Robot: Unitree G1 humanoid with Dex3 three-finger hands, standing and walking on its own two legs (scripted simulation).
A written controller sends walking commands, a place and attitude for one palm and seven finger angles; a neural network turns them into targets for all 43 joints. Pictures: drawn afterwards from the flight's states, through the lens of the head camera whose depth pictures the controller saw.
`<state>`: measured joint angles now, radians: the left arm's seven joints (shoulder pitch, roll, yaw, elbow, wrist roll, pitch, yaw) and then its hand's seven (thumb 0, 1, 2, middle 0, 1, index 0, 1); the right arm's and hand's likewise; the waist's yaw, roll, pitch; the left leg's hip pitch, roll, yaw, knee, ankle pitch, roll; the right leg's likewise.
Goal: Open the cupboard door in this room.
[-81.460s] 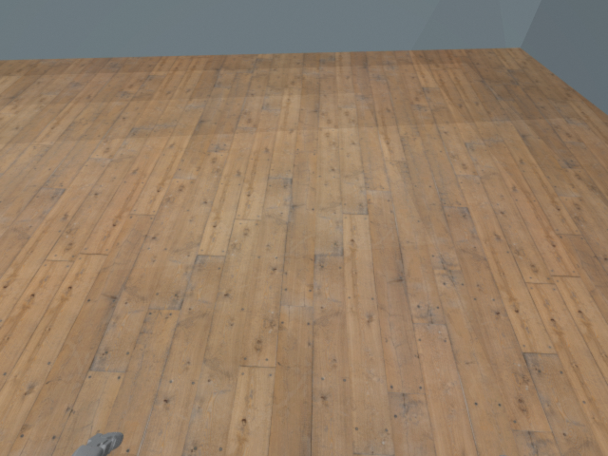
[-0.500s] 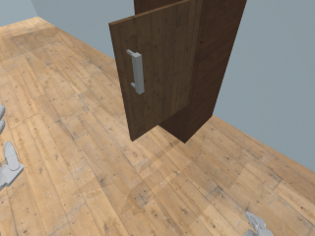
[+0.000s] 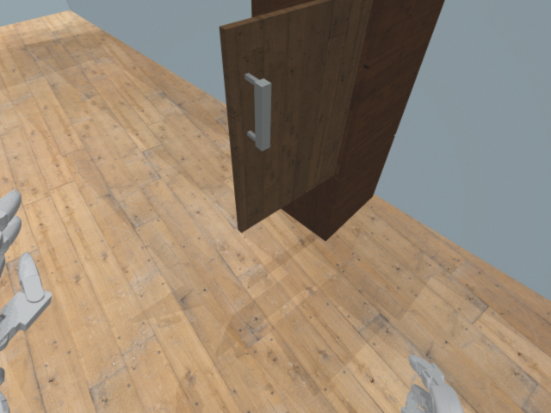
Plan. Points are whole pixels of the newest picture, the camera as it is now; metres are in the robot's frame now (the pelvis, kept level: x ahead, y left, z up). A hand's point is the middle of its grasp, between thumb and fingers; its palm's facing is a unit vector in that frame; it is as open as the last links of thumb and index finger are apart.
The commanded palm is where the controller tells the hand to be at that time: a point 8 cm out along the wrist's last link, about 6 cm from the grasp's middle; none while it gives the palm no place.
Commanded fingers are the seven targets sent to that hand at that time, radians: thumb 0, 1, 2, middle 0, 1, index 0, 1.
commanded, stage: stop stepping back and stand still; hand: left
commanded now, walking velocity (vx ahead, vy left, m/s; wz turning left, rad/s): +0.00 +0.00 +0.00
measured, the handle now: (256, 112) +0.67 +0.09 +0.07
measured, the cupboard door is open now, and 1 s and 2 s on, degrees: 84 84 84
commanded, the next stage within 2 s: let the arm hang, fingers relaxed in 0.10 s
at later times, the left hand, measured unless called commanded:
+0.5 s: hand out of the picture +0.05 +0.17 -0.17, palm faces -0.01 -0.98 -0.18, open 7.3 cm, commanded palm none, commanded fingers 0.00 0.90 0.90 -0.20 -0.30 -0.20 -0.30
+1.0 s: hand out of the picture -0.02 +0.19 -0.17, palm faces +0.06 -0.96 -0.28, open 7.3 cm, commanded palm none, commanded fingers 0.00 0.90 0.90 -0.20 -0.30 -0.20 -0.30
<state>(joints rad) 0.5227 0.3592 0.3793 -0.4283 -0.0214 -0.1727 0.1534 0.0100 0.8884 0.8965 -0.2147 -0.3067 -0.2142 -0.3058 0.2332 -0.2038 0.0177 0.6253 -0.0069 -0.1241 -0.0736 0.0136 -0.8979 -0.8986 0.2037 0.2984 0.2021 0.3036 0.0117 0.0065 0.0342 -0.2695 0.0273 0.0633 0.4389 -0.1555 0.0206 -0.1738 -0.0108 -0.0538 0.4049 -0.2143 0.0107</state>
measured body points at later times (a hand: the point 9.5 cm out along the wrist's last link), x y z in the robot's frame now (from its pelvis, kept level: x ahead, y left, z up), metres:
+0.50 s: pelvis -0.01 -0.01 -0.02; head +0.00 +0.00 +0.43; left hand +0.05 +0.22 -0.16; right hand +0.06 -0.27 -0.15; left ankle +0.05 +0.10 -0.74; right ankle +0.00 -0.13 -0.74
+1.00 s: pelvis +0.00 -0.01 +0.00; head +0.00 -0.03 +0.45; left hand -0.02 +0.24 -0.15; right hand +0.02 -0.24 -0.17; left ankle +0.05 +0.10 -0.74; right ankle +0.00 -0.13 -0.74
